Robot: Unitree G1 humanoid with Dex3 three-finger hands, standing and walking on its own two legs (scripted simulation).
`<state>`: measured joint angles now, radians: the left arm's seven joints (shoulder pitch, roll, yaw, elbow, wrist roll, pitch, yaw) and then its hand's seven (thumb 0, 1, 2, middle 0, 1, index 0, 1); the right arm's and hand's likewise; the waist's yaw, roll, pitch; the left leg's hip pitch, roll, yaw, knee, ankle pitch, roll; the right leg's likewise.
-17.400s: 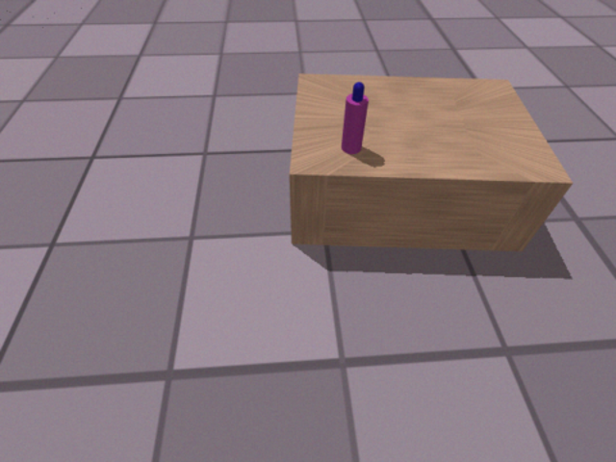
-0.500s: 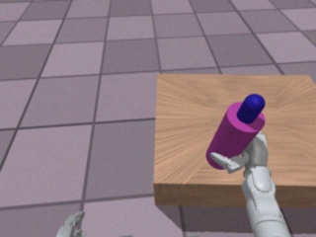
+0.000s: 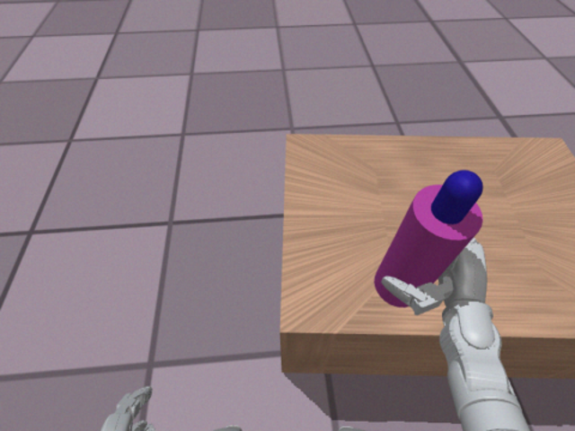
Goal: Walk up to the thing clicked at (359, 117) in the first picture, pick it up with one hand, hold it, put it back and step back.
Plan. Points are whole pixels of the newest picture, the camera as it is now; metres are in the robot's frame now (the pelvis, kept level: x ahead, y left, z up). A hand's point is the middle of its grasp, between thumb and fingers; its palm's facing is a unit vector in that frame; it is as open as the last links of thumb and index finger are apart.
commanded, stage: hold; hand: right
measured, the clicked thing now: (425, 243) +0.33 -0.16 +0.10
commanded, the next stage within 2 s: crouch in 1.14 s
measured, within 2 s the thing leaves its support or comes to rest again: neither
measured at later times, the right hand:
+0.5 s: hand (414, 262) +0.33 -0.16 +0.04, palm faces +0.15 +0.99 -0.02, open 10.6 cm
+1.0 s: hand (414, 265) +0.33 -0.16 +0.04, palm faces +0.15 +0.99 -0.01, open 10.6 cm
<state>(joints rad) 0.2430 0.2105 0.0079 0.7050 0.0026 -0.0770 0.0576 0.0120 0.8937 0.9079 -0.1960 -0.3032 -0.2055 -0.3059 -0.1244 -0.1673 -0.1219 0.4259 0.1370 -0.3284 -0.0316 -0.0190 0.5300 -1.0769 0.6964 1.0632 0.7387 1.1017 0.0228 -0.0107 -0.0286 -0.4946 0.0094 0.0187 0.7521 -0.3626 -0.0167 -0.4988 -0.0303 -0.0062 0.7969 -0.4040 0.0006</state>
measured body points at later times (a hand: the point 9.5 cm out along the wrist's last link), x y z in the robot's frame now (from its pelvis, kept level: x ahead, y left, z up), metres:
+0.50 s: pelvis +0.00 +0.00 +0.00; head +0.04 +0.00 +0.45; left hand +0.13 +0.25 -0.11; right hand +0.32 -0.22 +0.04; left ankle +0.01 +0.13 -0.71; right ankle +0.00 -0.12 -0.71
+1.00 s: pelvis +0.00 +0.00 +0.00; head +0.04 +0.00 +0.45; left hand +0.12 +0.25 -0.11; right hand +0.31 -0.22 +0.04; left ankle +0.01 +0.13 -0.71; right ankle +0.00 -0.12 -0.71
